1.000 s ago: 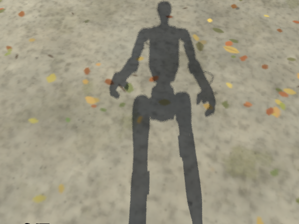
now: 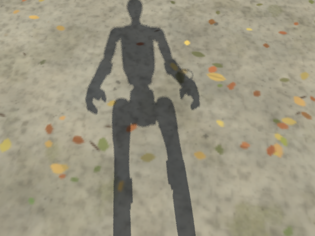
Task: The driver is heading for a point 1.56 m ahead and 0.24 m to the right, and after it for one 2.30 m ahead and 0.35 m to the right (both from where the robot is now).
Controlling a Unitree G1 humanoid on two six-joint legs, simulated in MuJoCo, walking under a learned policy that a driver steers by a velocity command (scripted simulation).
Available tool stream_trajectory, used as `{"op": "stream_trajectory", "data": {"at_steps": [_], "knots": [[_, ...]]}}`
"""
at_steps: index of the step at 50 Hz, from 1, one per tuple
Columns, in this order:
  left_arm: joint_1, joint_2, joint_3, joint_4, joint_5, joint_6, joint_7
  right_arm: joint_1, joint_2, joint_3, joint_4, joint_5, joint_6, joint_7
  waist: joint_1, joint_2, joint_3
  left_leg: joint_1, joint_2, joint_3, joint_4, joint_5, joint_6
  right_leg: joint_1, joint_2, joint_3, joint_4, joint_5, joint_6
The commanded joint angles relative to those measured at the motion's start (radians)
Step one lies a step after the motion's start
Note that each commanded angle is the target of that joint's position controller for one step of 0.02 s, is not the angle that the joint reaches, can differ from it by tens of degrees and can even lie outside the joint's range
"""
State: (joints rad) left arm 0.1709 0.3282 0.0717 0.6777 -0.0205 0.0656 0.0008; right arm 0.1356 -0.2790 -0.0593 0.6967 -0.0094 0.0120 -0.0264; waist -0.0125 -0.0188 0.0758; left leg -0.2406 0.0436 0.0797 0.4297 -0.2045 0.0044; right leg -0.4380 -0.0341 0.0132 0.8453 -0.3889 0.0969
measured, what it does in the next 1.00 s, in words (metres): steps on the spot, turning right: right foot, then left foot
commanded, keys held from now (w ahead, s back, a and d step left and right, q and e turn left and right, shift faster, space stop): e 0.56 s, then no key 0.08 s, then q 0.36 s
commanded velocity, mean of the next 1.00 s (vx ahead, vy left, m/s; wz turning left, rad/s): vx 0.01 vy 0.00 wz -0.34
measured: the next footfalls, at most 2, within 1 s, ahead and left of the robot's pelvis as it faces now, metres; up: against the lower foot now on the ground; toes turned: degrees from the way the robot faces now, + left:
right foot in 0.10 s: +0.04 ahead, -0.13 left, +0.00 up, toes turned -5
left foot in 0.58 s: +0.10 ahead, +0.08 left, +0.00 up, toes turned -26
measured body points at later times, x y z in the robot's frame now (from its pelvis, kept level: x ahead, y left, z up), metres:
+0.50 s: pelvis +0.01 -0.03 +0.00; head +0.04 -0.05 +0.45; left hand +0.24 +0.20 -0.08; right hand +0.09 -0.35 -0.10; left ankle +0.07 +0.11 -0.71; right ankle +0.00 -0.13 -0.74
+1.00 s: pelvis +0.00 -0.02 +0.00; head +0.03 -0.03 +0.44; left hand +0.22 +0.20 -0.10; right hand +0.04 -0.33 -0.11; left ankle +0.04 +0.09 -0.72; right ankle -0.06 -0.13 -0.74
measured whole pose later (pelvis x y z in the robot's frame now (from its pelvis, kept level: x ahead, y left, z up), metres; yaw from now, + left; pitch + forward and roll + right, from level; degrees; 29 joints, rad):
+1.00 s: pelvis +0.00 -0.02 +0.00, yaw -17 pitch +0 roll -1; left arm 0.18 0.28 0.06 0.70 0.02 0.03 0.04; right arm 0.19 -0.31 -0.06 0.73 0.02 0.01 0.00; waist -0.02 0.03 0.06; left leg -0.35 -0.03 -0.10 0.71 -0.42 -0.02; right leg -0.18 0.02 0.03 0.47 -0.30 0.00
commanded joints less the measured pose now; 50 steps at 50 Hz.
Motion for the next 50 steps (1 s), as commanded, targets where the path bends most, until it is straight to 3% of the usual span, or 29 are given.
{"op": "stream_trajectory", "data": {"at_steps": [1, 3, 4, 5, 6, 7, 8, 10, 11, 13, 17, 24, 28, 29, 30, 31, 32, 33, 35, 36, 38, 39, 41, 43, 44, 45, 46, 48, 50], "knots": [[-0.002, 0.086, 0.022, -0.092, 0.0, -0.006, -0.015, -0.024, -0.202, -0.058, -0.055, 0.016, -0.011, 0.004, -0.006, 0.191, -0.162, 0.142, 0.262, -0.15, -0.068, 0.414, 0.219, 0.065, 0.007, -0.048, -0.121, 0.029, -0.032], [0.039, 0.087, 0.029, -0.085, 0.001, -0.002, -0.023, -0.041, -0.206, -0.06, -0.047, 0.036, -0.013, 0.005, 0.03, 0.179, -0.156, 0.11, 0.253, -0.116, -0.004, 0.35, 0.17, 0.162, 0.027, -0.079, -0.295, 0.144, -0.077], [0.068, 0.101, 0.038, -0.075, 0.005, -0.002, -0.02, -0.011, -0.185, -0.056, -0.03, 0.041, -0.015, 0.006, 0.04, 0.15, -0.157, 0.059, 0.221, -0.078, 0.064, 0.261, 0.117, 0.253, 0.047, -0.068, -0.39, 0.234, -0.11], [0.099, 0.164, 0.058, -0.076, 0.004, -0.004, -0.008, 0.044, -0.144, -0.046, -0.013, 0.02, -0.019, 0.01, 0.032, -0.007, -0.166, -0.083, 0.151, 0.012, 0.235, 0.071, 0.024, 0.398, -0.043, 0.081, -0.459, 0.487, -0.163], [0.094, 0.278, 0.076, -0.109, 0.012, -0.009, 0.01, 0.033, -0.083, -0.021, -0.06, -0.038, -0.018, 0.014, 0.005, -0.32, -0.163, -0.371, 0.002, 0.057, 0.537, -0.459, -0.084, 0.509, -0.314, 0.444, -0.447, 0.868, -0.334], [0.121, 0.244, 0.066, -0.117, 0.051, -0.032, -0.004, -0.065, -0.132, -0.037, -0.083, -0.016, -0.019, 0.001, 0.099, -0.217, -0.221, -0.411, -0.039, -0.107, 0.703, -0.501, -0.084, 0.427, -0.363, 0.509, -0.492, 0.774, -0.465], [0.082, 0.218, 0.056, -0.11, 0.052, -0.051, -0.008, -0.078, -0.162, -0.048, -0.079, 0.011, -0.013, -0.005, 0.073, -0.135, -0.171, -0.417, -0.016, -0.14, 0.752, -0.42, -0.069, 0.385, -0.302, 0.418, -0.507, 0.668, -0.425], [-0.011, 0.158, 0.041, -0.114, 0.014, -0.057, 0.004, -0.041, -0.164, -0.057, -0.047, 0.006, -0.002, -0.02, 0.027, -0.089, -0.13, -0.418, 0.001, -0.156, 0.712, -0.274, -0.068, 0.349, -0.21, 0.327, -0.504, 0.537, -0.33], [-0.032, 0.153, 0.035, -0.119, 0.009, -0.054, 0.01, -0.024, -0.163, -0.059, -0.043, -0.002, -0.001, -0.022, 0.013, -0.101, -0.132, -0.381, -0.011, -0.152, 0.718, -0.225, -0.078, 0.314, -0.186, 0.306, -0.504, 0.56, -0.323], [-0.029, 0.142, 0.028, -0.122, 0.017, -0.049, 0.019, -0.002, -0.145, -0.056, -0.039, 0.004, -0.006, -0.016, 0.004, -0.109, -0.158, -0.343, -0.034, -0.148, 0.703, -0.168, -0.09, 0.311, -0.163, 0.294, -0.504, 0.569, -0.326], [-0.002, 0.159, 0.035, -0.116, 0.012, -0.044, 0.031, -0.04, -0.118, -0.044, -0.051, 0.008, -0.013, -0.011, 0.029, -0.112, -0.156, -0.329, -0.05, -0.163, 0.497, -0.138, -0.102, 0.348, -0.149, 0.341, -0.49, 0.484, -0.324], [-0.025, 0.179, 0.046, -0.123, 0.009, -0.029, 0.019, -0.046, -0.127, -0.045, -0.06, 0.02, -0.033, 0.012, 0.04, -0.144, -0.142, -0.17, -0.09, -0.181, 0.259, -0.176, -0.083, 0.278, -0.129, 0.485, -0.467, 0.412, -0.324], [-0.071, 0.163, 0.044, -0.131, -0.012, -0.019, 0.022, 0.034, -0.127, -0.053, -0.039, 0.021, -0.05, 0.025, -0.014, -0.134, -0.162, 0.011, -0.087, -0.161, -0.051, 0.011, -0.043, 0.252, -0.07, 0.517, -0.395, 0.421, -0.261], [-0.043, 0.129, 0.034, -0.129, -0.008, -0.019, 0.026, 0.06, -0.165, -0.062, -0.034, 0.009, -0.05, 0.022, -0.007, -0.076, -0.188, 0.123, 0.018, -0.224, -0.095, 0.114, -0.006, 0.184, -0.027, 0.463, -0.327, 0.28, -0.208], [0.025, 0.074, 0.018, -0.129, 0.007, -0.024, 0.023, 0.013, -0.242, -0.072, -0.053, -0.01, -0.041, 0.016, 0.064, 0.178, -0.183, 0.193, 0.216, -0.442, -0.115, 0.296, 0.103, 0.039, 0.115, 0.285, -0.139, -0.045, -0.14], [0.008, 0.141, 0.04, -0.131, 0.008, -0.032, 0.029, 0.018, -0.226, -0.068, -0.055, -0.037, -0.042, 0.021, 0.031, 0.266, -0.141, 0.125, 0.335, -0.596, -0.137, 0.386, 0.263, -0.069, 0.175, 0.185, 0.077, -0.284, -0.086], [0.036, 0.197, 0.06, -0.109, 0.015, -0.035, 0.032, -0.011, -0.183, -0.053, -0.067, -0.025, -0.046, 0.021, 0.04, 0.182, -0.127, 0.095, 0.336, -0.552, -0.131, 0.359, 0.286, -0.075, 0.127, 0.195, 0.235, -0.247, -0.057], [0.039, 0.187, 0.063, -0.085, 0.014, -0.031, 0.033, -0.041, -0.144, -0.04, -0.067, -0.011, -0.046, 0.019, 0.048, 0.143, -0.112, 0.078, 0.266, -0.47, -0.116, 0.313, 0.247, -0.068, 0.122, 0.199, 0.282, -0.189, -0.04], [0.045, 0.106, 0.041, -0.06, 0.023, -0.018, 0.04, -0.068, -0.091, -0.015, -0.058, 0.009, -0.049, 0.021, 0.048, 0.134, -0.097, 0.08, 0.186, -0.386, -0.098, 0.291, 0.202, -0.049, 0.11, 0.217, 0.269, -0.108, -0.006], [0.044, 0.061, 0.025, -0.056, 0.025, -0.018, 0.035, -0.072, -0.069, -0.001, -0.048, 0.008, -0.049, 0.024, 0.055, 0.143, -0.1, 0.067, 0.149, -0.342, -0.1, 0.309, 0.192, 0.003, 0.093, 0.19, 0.185, -0.086, 0.005], [-0.002, 0.012, 0.002, -0.068, 0.031, -0.028, 0.028, -0.067, -0.092, -0.006, -0.038, 0.01, -0.038, 0.029, 0.034, 0.194, -0.104, 0.088, 0.098, -0.304, -0.088, 0.337, 0.176, 0.082, 0.048, 0.075, -0.057, -0.071, 0.023], [-0.04, 0.011, 0.001, -0.076, 0.028, -0.034, 0.027, -0.032, -0.132, -0.019, -0.033, 0.013, -0.028, 0.027, 0.003, 0.212, -0.102, 0.104, 0.094, -0.323, -0.073, 0.354, 0.18, 0.106, 0.056, 0.05, -0.145, -0.083, 0.025], [-0.034, 0.057, 0.017, -0.064, 0.008, -0.04, 0.029, 0.021, -0.193, -0.036, -0.026, 0.02, -0.013, 0.024, -0.015, 0.219, -0.115, 0.146, 0.115, -0.394, -0.054, 0.367, 0.196, 0.14, 0.081, 0.035, -0.278, -0.02, 0.016], [0.021, 0.071, 0.025, -0.036, 0.006, -0.045, 0.033, 0.009, -0.204, -0.04, -0.031, 0.04, -0.008, 0.021, 0.015, 0.205, -0.114, 0.127, 0.11, -0.434, -0.039, 0.365, 0.179, 0.227, 0.092, 0.027, -0.483, 0.15, -0.021], [0.033, 0.093, 0.031, -0.032, 0.01, -0.048, 0.035, 0.021, -0.199, -0.039, -0.029, 0.046, -0.011, 0.018, 0.017, 0.185, -0.126, 0.08, 0.102, -0.443, -0.032, 0.343, 0.15, 0.304, 0.067, 0.051, -0.52, 0.225, -0.05], [0.06, 0.125, 0.039, -0.036, 0.021, -0.048, 0.042, 0.02, -0.178, -0.032, -0.033, 0.038, -0.02, 0.018, 0.025, 0.131, -0.162, -0.006, 0.084, -0.421, 0.0, 0.283, 0.11, 0.414, -0.009, 0.088, -0.48, 0.335, -0.081], [0.06, 0.19, 0.058, -0.02, 0.032, -0.043, 0.043, 0.014, -0.134, -0.022, -0.056, 0.034, -0.031, 0.02, -0.005, -0.061, -0.17, -0.098, -0.007, -0.29, 0.073, 0.142, 0.055, 0.426, -0.084, 0.144, -0.425, 0.409, -0.15], [0.042, 0.135, 0.049, -0.032, 0.043, -0.038, 0.038, 0.0, -0.139, -0.023, -0.052, 0.033, -0.031, 0.022, 0.03, -0.173, -0.132, -0.203, -0.088, -0.159, 0.255, -0.165, -0.014, 0.401, -0.227, 0.271, -0.495, 0.462, -0.279], [0.015, 0.106, 0.036, -0.046, 0.042, -0.051, 0.047, 0.004, -0.167, -0.045, -0.053, 0.035, -0.011, 0.02, 0.041, -0.182, -0.095, -0.302, -0.063, -0.143, 0.574, -0.418, -0.044, 0.383, -0.327, 0.326, -0.51, 0.631, -0.359]]}}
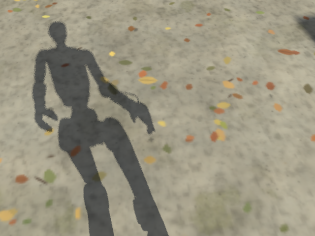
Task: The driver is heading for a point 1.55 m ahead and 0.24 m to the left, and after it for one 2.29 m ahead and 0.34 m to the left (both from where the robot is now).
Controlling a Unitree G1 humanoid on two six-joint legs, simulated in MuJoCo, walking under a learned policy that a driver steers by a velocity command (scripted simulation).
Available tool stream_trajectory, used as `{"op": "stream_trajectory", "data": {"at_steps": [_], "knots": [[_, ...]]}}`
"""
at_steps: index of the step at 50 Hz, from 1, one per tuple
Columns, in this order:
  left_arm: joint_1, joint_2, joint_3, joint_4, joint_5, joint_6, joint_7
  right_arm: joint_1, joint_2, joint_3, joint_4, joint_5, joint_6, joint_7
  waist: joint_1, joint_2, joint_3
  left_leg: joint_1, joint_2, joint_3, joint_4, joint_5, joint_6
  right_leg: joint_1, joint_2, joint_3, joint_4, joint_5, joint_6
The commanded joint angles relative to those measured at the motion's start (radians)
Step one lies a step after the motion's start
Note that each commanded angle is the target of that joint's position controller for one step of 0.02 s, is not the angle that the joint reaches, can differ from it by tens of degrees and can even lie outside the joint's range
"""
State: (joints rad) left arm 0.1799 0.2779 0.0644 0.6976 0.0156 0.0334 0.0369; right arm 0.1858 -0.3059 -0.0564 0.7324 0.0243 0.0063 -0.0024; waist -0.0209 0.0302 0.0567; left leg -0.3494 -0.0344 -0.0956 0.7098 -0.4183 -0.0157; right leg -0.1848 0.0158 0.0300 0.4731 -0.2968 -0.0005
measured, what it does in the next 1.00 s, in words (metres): walks ahead, turning left: left foot, then right foot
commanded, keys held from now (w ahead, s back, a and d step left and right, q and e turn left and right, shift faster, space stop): q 0.30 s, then w+q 0.30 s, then w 0.04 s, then w+e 0.24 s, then e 0.12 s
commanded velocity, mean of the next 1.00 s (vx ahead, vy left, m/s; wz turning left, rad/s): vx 0.22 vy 0.00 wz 0.31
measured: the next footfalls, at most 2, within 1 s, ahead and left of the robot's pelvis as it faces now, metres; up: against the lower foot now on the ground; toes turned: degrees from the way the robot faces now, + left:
left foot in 0.24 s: +0.02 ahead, +0.14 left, +0.00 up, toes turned +9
right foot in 0.74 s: +0.20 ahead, -0.04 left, +0.00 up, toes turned +27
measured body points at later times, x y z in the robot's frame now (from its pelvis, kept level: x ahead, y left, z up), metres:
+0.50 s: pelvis +0.00 +0.05 +0.01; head +0.02 +0.09 +0.46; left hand +0.08 +0.38 -0.09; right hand +0.19 -0.19 -0.07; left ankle -0.02 +0.13 -0.74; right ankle +0.08 -0.11 -0.68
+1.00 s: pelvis +0.18 +0.07 +0.01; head +0.22 +0.06 +0.46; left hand +0.09 +0.33 -0.10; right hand +0.45 -0.10 -0.07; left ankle +0.22 +0.25 -0.69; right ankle +0.16 -0.05 -0.74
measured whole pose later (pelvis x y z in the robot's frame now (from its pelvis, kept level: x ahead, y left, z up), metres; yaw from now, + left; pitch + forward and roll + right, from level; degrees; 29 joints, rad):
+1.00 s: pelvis +0.18 +0.07 +0.01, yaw +18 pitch +2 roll +1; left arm 0.42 0.26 0.04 0.80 -0.01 -0.05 0.01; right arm 0.12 -0.30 -0.04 0.63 -0.01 -0.09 0.02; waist 0.08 0.03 0.04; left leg -0.55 0.01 -0.07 0.73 -0.21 -0.04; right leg -0.10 0.05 0.14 0.31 -0.24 -0.04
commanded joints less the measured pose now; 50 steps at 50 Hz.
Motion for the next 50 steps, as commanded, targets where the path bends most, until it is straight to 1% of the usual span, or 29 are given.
{"op": "stream_trajectory", "data": {"at_steps": [1, 3, 6, 9, 10, 11, 12, 13, 14, 15, 16, 17, 19, 22, 26, 30, 33, 35, 36, 37, 38, 39, 40, 41, 43, 44, 46, 48, 50], "knots": [[-0.012, 0.152, 0.039, -0.065, -0.001, -0.029, 0.013, -0.027, -0.134, -0.053, -0.085, 0.002, 0.008, -0.004, 0.03, -0.186, -0.063, -0.215, 0.037, 0.013, 0.361, -0.198, -0.035, 0.119, -0.376, 0.268, -0.128, 0.586, -0.258], [-0.048, 0.161, 0.044, -0.057, -0.017, -0.035, 0.011, -0.024, -0.093, -0.04, -0.087, 0.0, 0.026, -0.002, 0.02, -0.164, -0.045, -0.219, 0.06, 0.037, 0.307, -0.11, -0.054, 0.119, -0.318, 0.165, -0.118, 0.583, -0.216], [-0.058, 0.182, 0.053, -0.05, -0.017, -0.02, 0.009, -0.055, -0.07, -0.024, -0.121, 0.002, 0.031, 0.019, 0.041, -0.198, -0.074, -0.105, 0.07, 0.106, 0.15, -0.024, -0.06, 0.097, -0.28, 0.064, -0.104, 0.583, -0.199], [-0.047, 0.207, 0.06, -0.041, -0.032, -0.014, 0.003, -0.03, -0.104, -0.036, -0.139, 0.006, 0.037, 0.035, 0.036, -0.198, -0.104, -0.002, 0.049, 0.155, -0.025, 0.059, -0.029, 0.098, -0.299, 0.041, -0.052, 0.544, -0.179], [-0.059, 0.208, 0.059, -0.04, -0.043, -0.017, 0.001, 0.008, -0.108, -0.041, -0.13, 0.002, 0.04, 0.035, 0.01, -0.182, -0.11, 0.066, 0.03, 0.179, -0.128, 0.146, -0.007, 0.068, -0.292, 0.018, -0.008, 0.496, -0.155], [-0.033, 0.188, 0.054, -0.026, -0.047, -0.024, -0.003, 0.05, -0.125, -0.052, -0.119, -0.005, 0.042, 0.027, -0.004, -0.145, -0.119, 0.165, 0.005, 0.17, -0.223, 0.237, 0.022, 0.012, -0.26, -0.02, 0.07, 0.392, -0.109], [0.028, 0.149, 0.044, -0.01, -0.022, -0.032, -0.011, 0.084, -0.194, -0.074, -0.124, -0.005, 0.041, 0.012, 0.0, 0.032, -0.135, 0.32, 0.091, 0.007, -0.289, 0.529, 0.074, -0.138, -0.186, -0.109, 0.266, 0.16, -0.022], [-0.016, 0.088, 0.019, -0.072, 0.027, -0.035, -0.01, 0.085, -0.326, -0.093, -0.166, -0.023, 0.031, 0.003, 0.008, 0.303, -0.131, 0.387, 0.393, -0.442, -0.34, 0.831, 0.287, -0.432, -0.016, -0.127, 0.545, -0.394, 0.078], [-0.096, 0.134, 0.031, -0.083, 0.003, -0.035, -0.001, 0.131, -0.273, -0.077, -0.162, -0.053, 0.005, 0.015, -0.068, 0.168, -0.206, 0.338, 0.436, -0.496, -0.37, 0.763, 0.397, -0.429, -0.005, 0.041, 0.718, -0.447, 0.076], [-0.098, 0.153, 0.038, -0.086, -0.02, -0.03, 0.002, 0.085, -0.244, -0.066, -0.158, -0.05, -0.014, 0.017, -0.036, 0.124, -0.15, 0.299, 0.388, -0.405, -0.377, 0.664, 0.364, -0.452, -0.027, 0.06, 0.76, -0.367, 0.063], [-0.068, 0.168, 0.046, -0.068, -0.02, -0.029, 0.003, 0.063, -0.217, -0.064, -0.146, -0.022, -0.022, 0.012, -0.012, 0.078, -0.131, 0.288, 0.316, -0.343, -0.398, 0.395, 0.303, -0.459, -0.054, 0.062, 0.719, -0.266, 0.049], [-0.069, 0.182, 0.052, -0.061, -0.014, -0.033, 0.003, 0.041, -0.189, -0.055, -0.143, -0.002, -0.02, 0.005, -0.005, 0.063, -0.109, 0.281, 0.28, -0.333, -0.428, 0.15, 0.26, -0.477, -0.073, 0.065, 0.656, -0.178, 0.041], [-0.08, 0.169, 0.052, -0.064, -0.017, -0.046, -0.012, 0.033, -0.167, -0.039, -0.152, -0.007, -0.019, -0.01, 0.0, 0.105, -0.079, 0.233, 0.231, -0.336, -0.497, -0.08, 0.244, -0.447, -0.058, 0.05, 0.601, -0.05, 0.042], [-0.097, 0.143, 0.044, -0.062, -0.019, -0.076, -0.027, 0.058, -0.168, -0.04, -0.155, -0.017, -0.028, -0.024, -0.008, 0.1, -0.061, 0.246, 0.211, -0.322, -0.529, -0.063, 0.245, -0.433, -0.037, 0.043, 0.436, 0.031, 0.053], [-0.136, 0.118, 0.032, -0.064, -0.022, -0.107, -0.039, 0.092, -0.192, -0.049, -0.142, -0.009, -0.033, -0.028, -0.027, 0.107, -0.042, 0.218, 0.194, -0.322, -0.511, -0.028, 0.246, -0.37, -0.013, 0.048, 0.225, 0.072, 0.071], [-0.164, 0.121, 0.027, -0.073, -0.035, -0.131, -0.053, 0.11, -0.204, -0.054, -0.135, 0.0, -0.03, -0.02, -0.04, 0.108, -0.03, 0.157, 0.186, -0.375, -0.483, -0.06, 0.25, -0.283, 0.007, 0.052, 0.107, 0.057, 0.063], [-0.119, 0.129, 0.025, -0.057, -0.042, -0.148, -0.06, 0.114, -0.173, -0.04, -0.122, -0.004, -0.03, -0.012, -0.027, 0.117, -0.046, 0.141, 0.196, -0.388, -0.455, -0.049, 0.234, -0.174, -0.007, 0.031, 0.046, 0.104, 0.037], [-0.064, 0.123, 0.024, -0.035, -0.037, -0.155, -0.059, 0.11, -0.142, -0.027, -0.117, -0.009, -0.03, -0.006, 0.006, 0.105, -0.051, 0.096, 0.168, -0.358, -0.4, -0.044, 0.205, -0.047, -0.007, -0.006, -0.025, 0.142, 0.005], [-0.017, 0.126, 0.025, -0.022, -0.031, -0.157, -0.055, 0.116, -0.111, -0.015, -0.113, -0.015, -0.031, -0.003, 0.03, 0.099, -0.064, 0.07, 0.142, -0.331, -0.346, -0.028, 0.182, 0.026, -0.018, 0.004, -0.045, 0.111, -0.014], [0.078, 0.154, 0.029, -0.005, -0.024, -0.159, -0.049, 0.112, -0.06, 0.003, -0.117, -0.023, -0.036, -0.003, 0.065, 0.033, -0.101, 0.002, 0.095, -0.254, -0.183, -0.016, 0.144, 0.142, -0.111, 0.124, -0.08, 0.033, -0.059], [0.148, 0.264, 0.051, 0.016, -0.013, -0.153, -0.048, 0.14, -0.014, 0.017, -0.15, -0.019, -0.051, -0.003, 0.041, -0.201, -0.125, -0.205, -0.029, -0.064, 0.09, -0.052, 0.079, 0.292, -0.269, 0.457, -0.192, -0.181, -0.19], [0.212, 0.265, 0.059, 0.034, -0.019, -0.149, -0.064, 0.088, -0.105, -0.003, -0.171, -0.001, -0.067, -0.013, 0.083, -0.264, -0.06, -0.403, -0.025, -0.019, 0.305, -0.164, 0.045, 0.298, -0.388, 0.751, -0.293, -0.376, -0.297], [0.186, 0.207, 0.039, 0.03, -0.03, -0.151, -0.07, 0.057, -0.158, -0.02, -0.164, 0.009, -0.078, -0.012, 0.074, -0.181, 0.018, -0.473, 0.027, -0.039, 0.382, -0.104, 0.052, 0.26, -0.375, 0.717, -0.294, -0.388, -0.295], [0.17, 0.176, 0.028, 0.019, -0.027, -0.148, -0.069, 0.032, -0.148, -0.017, -0.157, 0.001, -0.088, -0.007, 0.071, -0.156, 0.028, -0.482, 0.05, -0.028, 0.398, -0.024, 0.054, 0.252, -0.322, 0.624, -0.291, -0.302, -0.272], [0.161, 0.153, 0.017, 0.009, -0.025, -0.136, -0.059, -0.017, -0.125, -0.015, -0.164, -0.026, -0.108, 0.005, 0.069, -0.127, 0.017, -0.465, 0.084, -0.006, 0.332, 0.086, 0.041, 0.236, -0.249, 0.488, -0.287, -0.079, -0.239], [0.167, 0.146, 0.013, 0.008, -0.026, -0.129, -0.053, -0.033, -0.107, -0.013, -0.17, -0.033, -0.115, 0.011, 0.066, -0.136, 0.005, -0.427, 0.085, 0.008, 0.277, 0.116, 0.028, 0.214, -0.216, 0.435, -0.292, 0.002, -0.228], [0.164, 0.15, 0.013, 0.011, -0.03, -0.114, -0.037, -0.073, -0.069, -0.001, -0.181, -0.041, -0.121, 0.017, 0.062, -0.155, -0.002, -0.344, 0.052, 0.056, 0.144, 0.137, -0.014, 0.161, -0.17, 0.335, -0.273, 0.318, -0.222], [0.163, 0.177, 0.023, 0.02, -0.031, -0.094, -0.02, -0.118, -0.024, 0.015, -0.187, -0.043, -0.121, 0.021, 0.062, -0.159, -0.026, -0.208, 0.009, 0.088, 0.002, 0.195, -0.042, 0.085, -0.125, 0.244, -0.22, 0.55, -0.195], [0.197, 0.207, 0.037, 0.03, -0.036, -0.072, -0.01, -0.152, -0.037, 0.01, -0.19, -0.029, -0.115, 0.024, 0.074, -0.169, -0.059, -0.108, -0.03, 0.09, -0.077, 0.31, -0.051, 0.042, -0.121, 0.243, -0.18, 0.612, -0.171]]}}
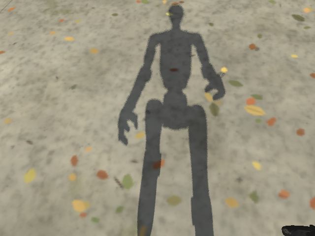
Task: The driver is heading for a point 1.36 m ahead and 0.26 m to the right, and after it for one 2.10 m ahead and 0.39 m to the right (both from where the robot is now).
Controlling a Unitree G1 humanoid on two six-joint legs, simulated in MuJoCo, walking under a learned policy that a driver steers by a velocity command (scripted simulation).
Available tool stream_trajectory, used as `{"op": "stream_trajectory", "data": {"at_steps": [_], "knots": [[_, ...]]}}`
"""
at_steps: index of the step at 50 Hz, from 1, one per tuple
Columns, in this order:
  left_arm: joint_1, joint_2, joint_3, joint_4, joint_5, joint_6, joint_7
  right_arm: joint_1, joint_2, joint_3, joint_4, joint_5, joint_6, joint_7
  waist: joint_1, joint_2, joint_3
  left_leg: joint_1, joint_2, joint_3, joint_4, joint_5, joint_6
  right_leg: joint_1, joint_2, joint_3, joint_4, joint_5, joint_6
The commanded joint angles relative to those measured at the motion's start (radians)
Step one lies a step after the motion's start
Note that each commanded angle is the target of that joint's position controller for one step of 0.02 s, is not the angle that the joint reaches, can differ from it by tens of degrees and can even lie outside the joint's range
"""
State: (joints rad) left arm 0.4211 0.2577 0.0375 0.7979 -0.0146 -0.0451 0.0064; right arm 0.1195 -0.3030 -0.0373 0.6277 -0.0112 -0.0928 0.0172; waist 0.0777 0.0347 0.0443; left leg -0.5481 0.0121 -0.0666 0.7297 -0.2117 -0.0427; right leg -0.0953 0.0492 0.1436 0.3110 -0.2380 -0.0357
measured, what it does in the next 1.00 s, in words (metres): walks ahead, turning right: left foot, then right foot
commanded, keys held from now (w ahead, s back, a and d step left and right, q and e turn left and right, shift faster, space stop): e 0.70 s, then w+e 0.02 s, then w+q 0.28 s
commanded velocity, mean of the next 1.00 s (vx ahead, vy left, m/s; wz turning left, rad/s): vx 0.13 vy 0.00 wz -0.40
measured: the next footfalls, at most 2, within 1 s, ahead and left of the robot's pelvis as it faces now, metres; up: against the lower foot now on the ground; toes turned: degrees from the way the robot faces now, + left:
left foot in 0.14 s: +0.23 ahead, +0.12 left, +0.00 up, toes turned -10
right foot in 0.60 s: +0.14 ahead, -0.12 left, +0.00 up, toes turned -24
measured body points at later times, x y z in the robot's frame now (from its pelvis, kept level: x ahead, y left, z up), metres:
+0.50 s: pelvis +0.12 +0.03 -0.01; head +0.16 +0.01 +0.44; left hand +0.36 +0.25 -0.10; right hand +0.18 -0.29 -0.11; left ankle +0.19 +0.13 -0.75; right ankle +0.12 -0.11 -0.71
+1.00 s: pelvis +0.18 -0.02 +0.00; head +0.18 -0.03 +0.45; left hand +0.41 +0.17 -0.09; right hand +0.18 -0.33 -0.11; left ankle +0.27 +0.08 -0.72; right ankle +0.10 -0.10 -0.75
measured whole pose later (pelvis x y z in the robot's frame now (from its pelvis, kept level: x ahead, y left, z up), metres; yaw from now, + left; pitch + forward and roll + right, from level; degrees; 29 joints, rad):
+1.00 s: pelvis +0.18 -0.02 +0.00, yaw -25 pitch +1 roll +0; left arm 0.25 0.30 0.03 0.66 0.00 -0.03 0.00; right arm 0.20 -0.31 -0.05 0.78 0.03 -0.03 0.04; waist 0.02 0.01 0.00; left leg -0.39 0.04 0.02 0.66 -0.29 0.00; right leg -0.13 0.03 0.02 0.36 -0.24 -0.04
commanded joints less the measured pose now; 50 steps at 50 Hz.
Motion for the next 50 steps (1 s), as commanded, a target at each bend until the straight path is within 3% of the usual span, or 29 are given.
{"op": "stream_trajectory", "data": {"at_steps": [1, 4, 6, 7, 8, 9, 10, 11, 13, 14, 16, 20, 25, 28, 29, 30, 31, 32, 33, 34, 36, 38, 39, 41, 44, 50], "knots": [[-0.034, 0.229, 0.066, -0.069, -0.01, 0.016, 0.025, -0.094, -0.051, -0.014, -0.085, 0.012, -0.01, 0.005, -0.026, -0.173, -0.055, 0.125, -0.088, 0.049, -0.128, 0.134, -0.022, -0.056, -0.159, 0.147, 0.001, 0.541, -0.124], [-0.071, 0.222, 0.071, -0.09, -0.02, 0.028, 0.037, -0.062, -0.091, -0.034, -0.076, 0.017, -0.002, 0.0, -0.069, -0.18, -0.066, 0.229, -0.076, -0.013, -0.23, 0.181, 0.01, -0.057, -0.173, 0.229, 0.066, 0.461, -0.079], [-0.114, 0.185, 0.065, -0.117, -0.017, 0.023, 0.037, 0.032, -0.134, -0.054, -0.056, 0.001, -0.007, -0.015, -0.132, -0.146, -0.127, 0.42, -0.015, -0.024, -0.34, 0.33, 0.064, -0.095, -0.108, 0.212, 0.215, 0.449, -0.022], [-0.104, 0.122, 0.046, -0.145, 0.006, 0.021, 0.033, 0.133, -0.195, -0.066, -0.052, -0.018, -0.004, -0.027, -0.16, -0.008, -0.264, 0.651, 0.17, -0.166, -0.297, 0.558, 0.128, -0.2, -0.041, 0.155, 0.454, 0.182, 0.015], [0.106, 0.037, 0.02, -0.127, 0.008, 0.023, 0.032, 0.125, -0.215, -0.063, -0.058, -0.034, 0.02, -0.029, -0.065, 0.248, -0.395, 0.845, 0.435, -0.459, -0.258, 0.801, 0.302, -0.408, 0.087, 0.069, 0.726, -0.516, 0.065], [0.161, 0.151, 0.042, -0.099, -0.006, 0.037, 0.033, 0.111, -0.165, -0.059, -0.052, -0.01, 0.04, -0.022, -0.061, 0.214, -0.381, 0.756, 0.452, -0.538, -0.319, 0.589, 0.333, -0.454, 0.009, 0.036, 0.87, -0.48, 0.091], [0.072, 0.203, 0.061, -0.097, -0.017, 0.054, 0.039, 0.056, -0.099, -0.041, -0.066, 0.0, 0.048, -0.023, -0.074, 0.12, -0.249, 0.655, 0.373, -0.404, -0.34, 0.463, 0.294, -0.499, -0.026, 0.006, 0.927, -0.399, 0.112], [0.019, 0.211, 0.067, -0.103, -0.018, 0.07, 0.046, 0.003, -0.071, -0.031, -0.063, 0.003, 0.054, -0.021, -0.069, 0.062, -0.183, 0.563, 0.312, -0.292, -0.362, 0.398, 0.263, -0.501, -0.052, -0.019, 0.918, -0.34, 0.126], [-0.015, 0.191, 0.07, -0.123, -0.007, 0.096, 0.051, -0.054, -0.083, -0.032, -0.048, -0.009, 0.06, -0.02, -0.047, 0.09, -0.109, 0.393, 0.248, -0.157, -0.414, 0.38, 0.261, -0.433, -0.078, -0.05, 0.908, -0.26, 0.147], [-0.024, 0.169, 0.065, -0.134, -0.006, 0.1, 0.049, -0.062, -0.088, -0.035, -0.038, -0.017, 0.058, -0.023, -0.043, 0.105, -0.095, 0.348, 0.23, -0.107, -0.437, 0.374, 0.267, -0.403, -0.079, -0.072, 0.879, -0.229, 0.149], [-0.064, 0.141, 0.057, -0.163, -0.002, 0.099, 0.045, -0.056, -0.092, -0.04, -0.018, -0.015, 0.055, -0.029, -0.056, 0.111, -0.095, 0.361, 0.242, -0.068, -0.458, 0.385, 0.294, -0.405, -0.09, -0.088, 0.8, -0.198, 0.15], [-0.15, 0.131, 0.044, -0.215, 0.006, 0.098, 0.023, -0.064, -0.131, -0.055, 0.006, -0.004, 0.067, -0.036, -0.073, 0.079, -0.117, 0.386, 0.28, -0.016, -0.474, 0.352, 0.314, -0.361, -0.128, -0.102, 0.636, -0.118, 0.132], [-0.213, 0.157, 0.045, -0.262, 0.0, 0.105, -0.004, -0.056, -0.181, -0.071, 0.029, 0.014, 0.082, -0.02, -0.089, 0.081, -0.101, 0.399, 0.303, 0.034, -0.452, 0.296, 0.291, -0.281, -0.121, -0.155, 0.463, -0.102, 0.09], [-0.195, 0.165, 0.056, -0.27, 0.001, 0.108, -0.017, -0.054, -0.195, -0.075, 0.046, 0.04, 0.089, -0.017, -0.056, 0.074, -0.111, 0.409, 0.292, 0.078, -0.35, 0.26, 0.224, -0.173, -0.084, -0.197, 0.244, -0.005, 0.038], [-0.171, 0.19, 0.067, -0.262, 0.004, 0.107, -0.013, -0.015, -0.172, -0.07, 0.064, 0.042, 0.09, -0.017, -0.052, 0.046, -0.116, 0.364, 0.257, 0.117, -0.277, 0.192, 0.168, -0.087, -0.067, -0.181, 0.159, 0.077, 0.007], [-0.136, 0.267, 0.092, -0.264, 0.001, 0.106, 0.001, 0.035, -0.124, -0.058, 0.076, 0.02, 0.09, -0.013, -0.061, -0.123, -0.127, 0.229, 0.173, 0.208, -0.081, 0.016, 0.074, 0.048, -0.175, -0.011, 0.071, 0.351, -0.052], [-0.158, 0.37, 0.107, -0.303, 0.014, 0.1, 0.014, 0.017, -0.085, -0.04, 0.023, -0.025, 0.09, -0.014, -0.08, -0.375, -0.112, -0.063, 0.009, 0.235, 0.19, -0.427, -0.032, 0.124, -0.425, 0.353, 0.053, 0.57, -0.248], [-0.133, 0.32, 0.096, -0.305, 0.042, 0.078, 0.005, -0.077, -0.137, -0.058, 0.012, -0.011, 0.091, -0.025, 0.006, -0.235, -0.156, -0.091, -0.01, 0.06, 0.375, -0.47, -0.036, 0.061, -0.439, 0.364, 0.03, 0.53, -0.331], [-0.167, 0.293, 0.084, -0.293, 0.042, 0.059, 0.001, -0.072, -0.147, -0.065, 0.012, 0.014, 0.097, -0.028, -0.027, -0.191, -0.132, -0.1, 0.011, 0.023, 0.423, -0.388, -0.021, 0.034, -0.385, 0.271, 0.028, 0.476, -0.289], [-0.222, 0.269, 0.081, -0.292, 0.024, 0.051, 0.002, -0.042, -0.147, -0.069, 0.03, 0.017, 0.101, -0.034, -0.058, -0.152, -0.113, -0.099, 0.024, 0.01, 0.406, -0.305, -0.015, 0.018, -0.326, 0.208, 0.033, 0.407, -0.231], [-0.257, 0.232, 0.065, -0.294, 0.003, 0.053, 0.011, -0.011, -0.155, -0.075, 0.047, -0.001, 0.1, -0.038, -0.081, -0.155, -0.131, -0.062, 0.019, 0.016, 0.39, -0.193, -0.025, -0.006, -0.272, 0.165, 0.027, 0.331, -0.194], [-0.237, 0.189, 0.048, -0.288, 0.008, 0.051, 0.016, 0.024, -0.136, -0.068, 0.067, 0.017, 0.092, -0.017, -0.075, -0.175, -0.158, -0.049, 0.022, 0.046, 0.325, -0.097, -0.028, 0.021, -0.246, 0.149, -0.03, 0.002, -0.189], [-0.221, 0.179, 0.042, -0.28, 0.011, 0.046, 0.016, 0.01, -0.125, -0.062, 0.068, 0.024, 0.086, -0.01, -0.059, -0.19, -0.141, -0.051, 0.025, 0.057, 0.255, -0.071, -0.027, 0.03, -0.243, 0.157, -0.063, -0.123, -0.185], [-0.2, 0.189, 0.04, -0.255, 0.02, 0.035, 0.015, -0.036, -0.106, -0.049, 0.059, 0.027, 0.072, 0.003, -0.034, -0.209, -0.092, -0.022, 0.033, 0.064, 0.117, -0.049, -0.019, 0.024, -0.249, 0.16, -0.102, -0.184, -0.174], [-0.17, 0.228, 0.051, -0.224, 0.025, 0.018, 0.009, -0.058, -0.106, -0.04, 0.055, 0.032, 0.054, 0.014, -0.008, -0.189, -0.039, 0.007, 0.042, 0.068, -0.003, -0.049, 0.009, 0.013, -0.283, 0.154, -0.126, -0.195, -0.18], [-0.153, 0.241, 0.06, -0.174, 0.006, -0.005, -0.009, -0.036, -0.098, -0.025, 0.05, 0.044, 0.038, 0.026, -0.01, -0.149, 0.022, 0.053, 0.047, 0.078, -0.101, -0.092, 0.072, -0.016, -0.323, 0.117, -0.149, -0.238, -0.184]]}}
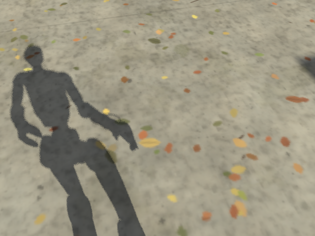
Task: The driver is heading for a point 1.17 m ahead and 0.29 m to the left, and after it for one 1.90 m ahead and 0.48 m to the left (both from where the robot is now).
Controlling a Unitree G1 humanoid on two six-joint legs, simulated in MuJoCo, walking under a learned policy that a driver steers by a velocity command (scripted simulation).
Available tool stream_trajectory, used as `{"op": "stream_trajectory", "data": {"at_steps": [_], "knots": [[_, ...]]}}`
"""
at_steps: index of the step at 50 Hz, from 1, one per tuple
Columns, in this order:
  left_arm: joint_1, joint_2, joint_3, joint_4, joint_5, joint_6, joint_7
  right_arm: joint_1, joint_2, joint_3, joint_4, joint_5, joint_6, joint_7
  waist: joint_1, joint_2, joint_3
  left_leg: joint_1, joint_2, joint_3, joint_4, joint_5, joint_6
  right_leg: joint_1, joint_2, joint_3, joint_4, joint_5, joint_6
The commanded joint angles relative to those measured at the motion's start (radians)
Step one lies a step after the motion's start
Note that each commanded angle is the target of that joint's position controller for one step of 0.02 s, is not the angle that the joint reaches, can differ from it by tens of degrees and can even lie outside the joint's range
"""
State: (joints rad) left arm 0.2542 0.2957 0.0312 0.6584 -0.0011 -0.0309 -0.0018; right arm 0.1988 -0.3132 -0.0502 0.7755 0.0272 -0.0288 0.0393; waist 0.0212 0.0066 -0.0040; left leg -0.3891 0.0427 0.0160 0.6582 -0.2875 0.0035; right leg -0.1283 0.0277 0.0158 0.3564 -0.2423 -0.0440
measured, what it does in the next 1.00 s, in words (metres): walks ahead, turning left: left foot, then right foot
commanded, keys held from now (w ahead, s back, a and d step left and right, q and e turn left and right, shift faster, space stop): w+q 0.72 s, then w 0.12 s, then w+e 0.16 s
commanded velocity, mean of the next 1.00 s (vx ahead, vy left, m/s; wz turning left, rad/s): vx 0.47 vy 0.00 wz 0.41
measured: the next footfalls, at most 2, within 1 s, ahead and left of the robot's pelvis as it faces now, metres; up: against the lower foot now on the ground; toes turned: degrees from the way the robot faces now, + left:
left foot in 0.10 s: +0.10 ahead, +0.14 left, +0.00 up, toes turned +6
right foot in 0.58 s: +0.48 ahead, +0.01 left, +0.00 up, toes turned +23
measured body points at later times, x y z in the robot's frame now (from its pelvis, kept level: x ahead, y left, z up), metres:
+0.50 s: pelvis +0.21 +0.07 -0.01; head +0.25 +0.10 +0.44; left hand +0.41 +0.35 -0.07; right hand +0.28 -0.22 -0.11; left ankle +0.06 +0.13 -0.75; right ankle +0.43 -0.02 -0.71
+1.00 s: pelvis +0.47 +0.16 -0.01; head +0.50 +0.19 +0.44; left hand +0.33 +0.41 -0.14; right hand +0.79 +0.08 -0.08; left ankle +0.55 +0.36 -0.72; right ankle +0.44 +0.00 -0.75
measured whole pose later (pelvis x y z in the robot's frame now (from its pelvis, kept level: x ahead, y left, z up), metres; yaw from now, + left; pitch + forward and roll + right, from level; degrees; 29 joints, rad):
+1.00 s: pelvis +0.47 +0.16 -0.01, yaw +28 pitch +1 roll -3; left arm 0.39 0.30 0.07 0.85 -0.03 -0.08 -0.02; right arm 0.04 -0.28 -0.02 0.62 0.01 -0.06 0.04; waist 0.12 0.04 0.05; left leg -0.56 0.08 -0.05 0.59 -0.07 0.01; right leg 0.03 0.01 -0.09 0.25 -0.30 0.01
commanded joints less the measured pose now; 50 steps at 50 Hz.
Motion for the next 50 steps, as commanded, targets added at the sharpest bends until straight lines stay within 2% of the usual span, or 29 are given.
{"op": "stream_trajectory", "data": {"at_steps": [1, 3, 5, 6, 7, 8, 9, 10, 11, 12, 14, 19, 22, 26, 27, 28, 29, 30, 31, 32, 33, 34, 35, 36, 38, 41, 46, 48, 50], "knots": [[0.008, 0.202, 0.068, -0.029, -0.012, -0.02, -0.003, -0.104, -0.086, -0.01, -0.097, 0.006, -0.028, 0.005, 0.038, -0.113, 0.069, -0.081, 0.015, 0.002, -0.048, -0.009, 0.037, 0.012, -0.303, 0.227, -0.188, -0.223, -0.17], [-0.02, 0.195, 0.069, -0.023, -0.02, -0.019, -0.006, -0.048, -0.078, -0.008, -0.079, 0.003, -0.031, 0.006, -0.006, -0.085, 0.053, 0.04, -0.004, 0.036, -0.116, 0.05, 0.06, -0.039, -0.281, 0.161, -0.139, -0.197, -0.144], [-0.032, 0.151, 0.055, -0.022, -0.009, -0.019, -0.005, 0.099, -0.106, -0.025, -0.03, 0.007, -0.029, -0.005, -0.073, -0.048, 0.004, 0.253, -0.038, 0.038, -0.145, 0.03, 0.086, -0.144, -0.219, 0.068, 0.026, -0.121, -0.092], [-0.058, 0.09, 0.035, -0.043, 0.009, -0.027, -0.004, 0.215, -0.182, -0.05, -0.011, 0.011, -0.031, -0.015, -0.117, 0.108, -0.035, 0.391, 0.091, -0.175, -0.245, -0.015, 0.139, -0.259, -0.127, -0.057, 0.332, -0.043, -0.022], [-0.092, 0.063, 0.024, -0.123, 0.016, -0.05, -0.002, 0.277, -0.311, -0.079, -0.017, 0.001, -0.037, -0.01, -0.119, 0.345, -0.053, 0.559, 0.28, -0.692, -0.417, -0.215, 0.318, -0.608, 0.04, -0.079, 0.658, -0.268, 0.059], [-0.102, 0.131, 0.039, -0.113, -0.015, -0.072, -0.005, 0.261, -0.231, -0.057, -0.033, -0.007, -0.049, -0.004, -0.129, 0.216, -0.041, 0.591, 0.318, -0.761, -0.464, -0.302, 0.347, -0.729, -0.007, 0.054, 0.792, -0.315, 0.049], [-0.111, 0.157, 0.046, -0.111, -0.032, -0.087, -0.014, 0.222, -0.182, -0.044, -0.048, -0.014, -0.056, -0.005, -0.113, 0.169, 0.007, 0.57, 0.289, -0.672, -0.454, -0.244, 0.321, -0.769, -0.049, 0.072, 0.815, -0.226, 0.029], [-0.112, 0.149, 0.045, -0.097, -0.021, -0.094, -0.015, 0.195, -0.156, -0.038, -0.063, -0.015, -0.058, -0.007, -0.1, 0.101, 0.017, 0.543, 0.247, -0.578, -0.441, -0.145, 0.294, -0.755, -0.076, 0.066, 0.793, -0.149, 0.024], [-0.127, 0.147, 0.047, -0.099, 0.002, -0.099, -0.016, 0.171, -0.143, -0.032, -0.071, -0.012, -0.052, -0.011, -0.088, 0.056, 0.035, 0.508, 0.221, -0.516, -0.439, -0.023, 0.276, -0.74, -0.092, 0.061, 0.732, -0.09, 0.03], [-0.13, 0.139, 0.049, -0.099, 0.014, -0.098, -0.018, 0.158, -0.13, -0.025, -0.08, -0.014, -0.048, -0.017, -0.07, 0.062, 0.032, 0.464, 0.188, -0.454, -0.446, 0.078, 0.258, -0.684, -0.102, 0.061, 0.68, -0.04, 0.039], [-0.128, 0.111, 0.045, -0.096, 0.017, -0.091, -0.023, 0.156, -0.135, -0.026, -0.086, -0.012, -0.04, -0.031, -0.055, 0.076, 0.029, 0.413, 0.15, -0.379, -0.457, 0.239, 0.252, -0.629, -0.082, 0.032, 0.599, 0.019, 0.071], [-0.281, 0.051, 0.02, -0.124, 0.005, -0.087, -0.026, 0.195, -0.162, -0.038, -0.064, -0.007, -0.026, -0.064, -0.094, 0.088, 0.067, 0.256, 0.07, -0.265, -0.452, 0.331, 0.203, -0.479, -0.02, -0.001, 0.269, 0.26, 0.115], [-0.352, 0.064, 0.024, -0.138, -0.007, -0.094, -0.036, 0.242, -0.163, -0.042, -0.043, 0.003, -0.02, -0.07, -0.114, 0.09, 0.073, 0.252, 0.093, -0.314, -0.433, 0.293, 0.189, -0.409, 0.0, 0.019, 0.165, 0.333, 0.104], [-0.301, 0.114, 0.047, -0.123, -0.012, -0.102, -0.032, 0.224, -0.167, -0.055, -0.038, 0.004, -0.008, -0.076, -0.063, 0.122, 0.057, 0.345, 0.139, -0.381, -0.338, 0.406, 0.153, -0.326, -0.011, 0.052, 0.116, 0.245, 0.054], [-0.228, 0.139, 0.061, -0.107, -0.01, -0.104, -0.026, 0.211, -0.164, -0.056, -0.045, 0.0, -0.005, -0.074, -0.025, 0.131, 0.009, 0.349, 0.12, -0.373, -0.257, 0.544, 0.138, -0.221, 0.001, 0.031, 0.105, 0.209, 0.03], [-0.103, 0.165, 0.078, -0.08, -0.007, -0.105, -0.017, 0.19, -0.146, -0.049, -0.058, -0.006, -0.002, -0.068, 0.045, 0.118, -0.087, 0.314, 0.064, -0.339, -0.095, 0.611, 0.108, -0.031, -0.019, 0.025, 0.085, 0.233, -0.005], [0.064, 0.211, 0.089, -0.067, 0.01, -0.1, -0.006, 0.181, -0.09, -0.028, -0.091, -0.026, -0.001, -0.062, 0.111, 0.044, -0.262, 0.164, 0.003, -0.306, 0.175, 0.433, 0.082, 0.27, -0.176, 0.179, 0.134, 0.14, -0.07], [0.119, 0.264, 0.099, -0.033, 0.018, -0.088, -0.013, 0.348, 0.022, 0.004, -0.109, -0.002, -0.009, -0.057, 0.023, -0.313, -0.417, -0.208, -0.149, -0.213, 0.52, -0.27, 0.019, 0.613, -0.433, 0.668, 0.054, -0.081, -0.229], [0.103, 0.161, 0.078, -0.047, 0.005, -0.086, -0.017, 0.333, -0.087, -0.012, -0.088, 0.018, -0.011, -0.059, 0.043, -0.251, -0.354, -0.313, -0.075, -0.232, 0.649, -0.278, 0.012, 0.541, -0.44, 0.773, -0.038, -0.266, -0.208], [0.044, 0.111, 0.064, -0.05, 0.0, -0.081, -0.01, 0.213, -0.152, -0.032, -0.103, 0.022, -0.01, -0.057, 0.062, -0.15, -0.191, -0.345, -0.033, -0.2, 0.662, -0.182, 0.009, 0.393, -0.398, 0.597, -0.062, -0.245, -0.169], [-0.003, 0.103, 0.06, -0.042, 0.005, -0.076, -0.009, 0.148, -0.15, -0.033, -0.118, 0.011, -0.008, -0.06, 0.045, -0.067, -0.094, -0.319, 0.007, -0.162, 0.635, -0.109, 0.003, 0.253, -0.358, 0.461, -0.076, -0.1, -0.15], [-0.025, 0.088, 0.056, -0.027, 0.011, -0.074, -0.01, 0.107, -0.137, -0.035, -0.131, -0.004, -0.01, -0.056, 0.028, -0.052, -0.032, -0.296, 0.034, -0.156, 0.594, -0.07, 0.001, 0.145, -0.323, 0.369, -0.1, 0.015, -0.146], [-0.04, 0.079, 0.053, -0.018, 0.02, -0.078, -0.008, 0.114, -0.119, -0.036, -0.135, 0.0, -0.005, -0.05, 0.001, -0.086, -0.014, -0.248, 0.06, -0.157, 0.568, -0.045, 0.002, 0.074, -0.296, 0.295, -0.128, 0.071, -0.139], [-0.051, 0.072, 0.053, -0.01, 0.016, -0.083, -0.008, 0.124, -0.098, -0.034, -0.135, 0.007, 0.002, -0.047, -0.012, -0.107, -0.004, -0.225, 0.071, -0.145, 0.545, -0.038, 0.002, 0.036, -0.28, 0.243, -0.156, 0.09, -0.142], [-0.045, 0.08, 0.057, 0.02, 0.004, -0.095, -0.012, 0.103, -0.052, -0.022, -0.146, 0.002, 0.012, -0.045, -0.02, -0.095, 0.027, -0.227, 0.078, -0.132, 0.475, -0.04, -0.002, -0.016, -0.282, 0.184, -0.202, 0.13, -0.167], [-0.03, 0.122, 0.069, 0.055, -0.001, -0.1, -0.017, 0.038, -0.025, -0.006, -0.166, -0.013, 0.006, -0.039, -0.015, -0.064, 0.051, -0.257, 0.08, -0.131, 0.307, 0.062, -0.01, -0.01, -0.286, 0.112, -0.241, 0.192, -0.19], [0.031, 0.17, 0.073, 0.101, -0.03, -0.076, -0.018, -0.145, -0.019, 0.012, -0.203, -0.017, -0.036, -0.008, 0.04, -0.044, 0.079, -0.156, 0.044, -0.037, -0.003, 0.26, -0.007, -0.009, -0.239, 0.03, -0.228, 0.262, -0.162], [0.072, 0.197, 0.079, 0.123, -0.035, -0.064, -0.017, -0.188, -0.043, 0.005, -0.222, -0.01, -0.044, -0.001, 0.041, -0.056, 0.082, -0.138, 0.029, -0.043, -0.071, 0.244, 0.001, 0.042, -0.269, 0.06, -0.197, 0.271, -0.149], [0.087, 0.212, 0.081, 0.138, -0.038, -0.049, -0.013, -0.172, -0.075, -0.008, -0.221, -0.009, -0.051, 0.001, 0.012, -0.073, 0.062, -0.073, 0.008, -0.039, -0.126, 0.201, 0.019, 0.084, -0.29, 0.087, -0.14, 0.302, -0.126]]}}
